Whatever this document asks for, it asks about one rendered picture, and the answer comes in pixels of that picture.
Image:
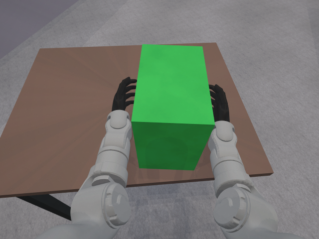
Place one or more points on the robot right hand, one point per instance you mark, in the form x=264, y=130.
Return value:
x=220, y=109

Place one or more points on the robot left hand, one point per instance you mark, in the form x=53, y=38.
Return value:
x=119, y=102

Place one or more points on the table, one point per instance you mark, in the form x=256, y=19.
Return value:
x=54, y=132

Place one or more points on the carton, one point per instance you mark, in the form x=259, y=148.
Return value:
x=172, y=117

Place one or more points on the robot left upper arm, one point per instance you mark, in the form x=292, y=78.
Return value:
x=97, y=212

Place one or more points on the robot right forearm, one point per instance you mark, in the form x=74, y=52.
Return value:
x=227, y=166

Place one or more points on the robot right upper arm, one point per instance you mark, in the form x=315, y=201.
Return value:
x=242, y=215

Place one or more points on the robot left forearm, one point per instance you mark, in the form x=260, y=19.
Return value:
x=113, y=155

